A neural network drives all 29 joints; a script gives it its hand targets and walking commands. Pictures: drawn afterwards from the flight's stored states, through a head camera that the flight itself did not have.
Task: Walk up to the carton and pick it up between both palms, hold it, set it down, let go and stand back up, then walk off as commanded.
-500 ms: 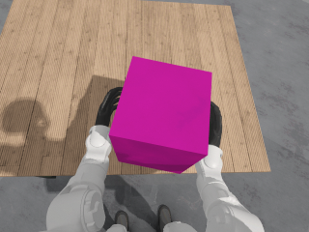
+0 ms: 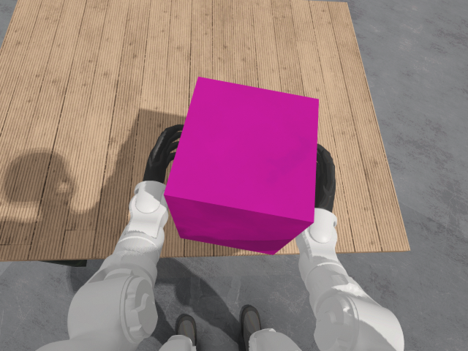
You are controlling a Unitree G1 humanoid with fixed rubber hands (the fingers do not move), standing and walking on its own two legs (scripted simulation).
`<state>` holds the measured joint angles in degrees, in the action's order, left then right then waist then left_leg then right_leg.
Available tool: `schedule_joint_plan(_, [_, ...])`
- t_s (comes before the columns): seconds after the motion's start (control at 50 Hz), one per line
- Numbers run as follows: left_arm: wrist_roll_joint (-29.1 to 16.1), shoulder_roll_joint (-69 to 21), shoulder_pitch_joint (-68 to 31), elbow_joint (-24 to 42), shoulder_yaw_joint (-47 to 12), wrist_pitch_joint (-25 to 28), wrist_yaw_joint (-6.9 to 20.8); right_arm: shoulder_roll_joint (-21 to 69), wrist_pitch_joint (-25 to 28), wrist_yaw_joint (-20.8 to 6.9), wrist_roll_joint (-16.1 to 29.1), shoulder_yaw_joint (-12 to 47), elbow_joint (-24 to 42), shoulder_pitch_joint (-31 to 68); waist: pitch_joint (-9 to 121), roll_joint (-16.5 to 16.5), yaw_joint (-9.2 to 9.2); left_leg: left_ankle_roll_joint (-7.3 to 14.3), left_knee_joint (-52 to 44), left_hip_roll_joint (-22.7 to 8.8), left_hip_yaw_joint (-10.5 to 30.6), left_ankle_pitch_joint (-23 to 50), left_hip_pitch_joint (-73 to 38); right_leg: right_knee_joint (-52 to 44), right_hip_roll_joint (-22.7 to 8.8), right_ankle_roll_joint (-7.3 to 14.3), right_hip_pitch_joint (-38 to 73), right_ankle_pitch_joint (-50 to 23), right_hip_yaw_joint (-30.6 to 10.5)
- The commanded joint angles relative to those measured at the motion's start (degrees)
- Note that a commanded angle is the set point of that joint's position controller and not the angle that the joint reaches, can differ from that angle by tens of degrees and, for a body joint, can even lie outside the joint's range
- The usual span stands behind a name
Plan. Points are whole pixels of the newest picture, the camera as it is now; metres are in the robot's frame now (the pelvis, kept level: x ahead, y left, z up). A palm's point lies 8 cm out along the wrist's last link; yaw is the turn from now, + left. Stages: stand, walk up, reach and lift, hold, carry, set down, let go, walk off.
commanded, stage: set down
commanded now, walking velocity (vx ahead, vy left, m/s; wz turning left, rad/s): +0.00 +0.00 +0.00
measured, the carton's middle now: (240, 177) +0.40 -0.04 -0.06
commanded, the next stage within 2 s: none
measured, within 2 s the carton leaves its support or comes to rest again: neither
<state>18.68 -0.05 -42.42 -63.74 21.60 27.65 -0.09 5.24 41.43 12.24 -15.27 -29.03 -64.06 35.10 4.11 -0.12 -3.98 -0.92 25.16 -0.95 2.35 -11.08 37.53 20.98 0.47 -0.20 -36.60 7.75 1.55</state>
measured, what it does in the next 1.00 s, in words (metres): shifts its weight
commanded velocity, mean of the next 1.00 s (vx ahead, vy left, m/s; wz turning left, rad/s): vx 0.00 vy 0.00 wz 0.00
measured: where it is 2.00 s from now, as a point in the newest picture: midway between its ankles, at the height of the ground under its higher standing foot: outside the picture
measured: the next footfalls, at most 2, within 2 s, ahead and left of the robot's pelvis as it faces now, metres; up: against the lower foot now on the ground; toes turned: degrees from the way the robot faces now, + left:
none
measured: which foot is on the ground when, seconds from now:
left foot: down 0.00-1.00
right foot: down 0.00-1.00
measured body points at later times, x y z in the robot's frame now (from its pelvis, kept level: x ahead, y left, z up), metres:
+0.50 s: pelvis -0.03 +0.00 -0.01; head +0.12 +0.01 +0.41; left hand +0.41 +0.12 -0.05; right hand +0.35 -0.18 -0.05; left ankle -0.02 +0.12 -0.73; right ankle +0.00 -0.12 -0.73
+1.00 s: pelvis -0.05 +0.00 -0.02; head +0.07 +0.02 +0.41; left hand +0.39 +0.14 -0.04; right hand +0.32 -0.17 -0.05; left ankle -0.02 +0.13 -0.73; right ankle +0.00 -0.12 -0.73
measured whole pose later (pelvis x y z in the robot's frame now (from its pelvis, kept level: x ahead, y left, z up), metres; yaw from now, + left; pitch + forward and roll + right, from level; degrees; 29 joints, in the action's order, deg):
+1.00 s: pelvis -0.05 +0.00 -0.02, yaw -1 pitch +22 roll -2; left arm 6.6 7.3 -45.6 -71.1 14.7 23.8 0.4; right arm 3.8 36.1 13.6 -9.5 -23.0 -71.4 37.5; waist 7.5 -0.1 -4.0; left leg -0.9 38.1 -1.3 2.3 -13.3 47.0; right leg 33.0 0.9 -0.2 -45.8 9.3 1.4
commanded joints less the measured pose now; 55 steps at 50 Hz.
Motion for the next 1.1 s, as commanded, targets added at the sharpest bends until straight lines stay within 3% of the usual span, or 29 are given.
schedule_joint_plan(0.0, [-0.54,3.02,-21.64,-7.33,-2.02,0.34,0.75,6.30,-2.81,-1.03,0.02,6.84,-10.23,17.66,42.29,1.23,-2.12,-0.88,6.14,2.57,-5.34,17.55,-5.20,6.92,0.62,-1.83,23.79,-31.68,0.12])
schedule_joint_plan(0.34, [-9.82,14.10,-26.62,-8.10,-7.65,0.28,-1.36,-2.73,-4.00,1.38,7.49,7.50,-11.97,19.65,49.61,3.76,-4.48,-2.52,12.50,2.39,-4.74,16.27,-6.36,10.24,2.43,-1.29,14.81,-23.98,0.38])
schedule_joint_plan(0.88, [-16.13,20.15,-19.23,-8.84,-13.33,-2.02,1.01,-7.87,-4.74,1.94,13.38,12.78,-9.93,15.78,45.48,3.62,-2.80,-3.10,14.36,1.55,-3.32,7.37,-4.80,12.42,2.16,-2.23,11.36,-13.00,0.41])
schedule_joint_plan(1.08, [-16.58,19.68,-12.08,-6.19,-13.17,-2.72,2.00,-6.37,-2.45,2.89,14.99,15.66,-3.91,9.60,45.05,3.14,-1.33,-3.00,14.01,1.84,-3.54,9.02,-7.69,11.87,2.47,-2.27,14.91,-14.94,0.13])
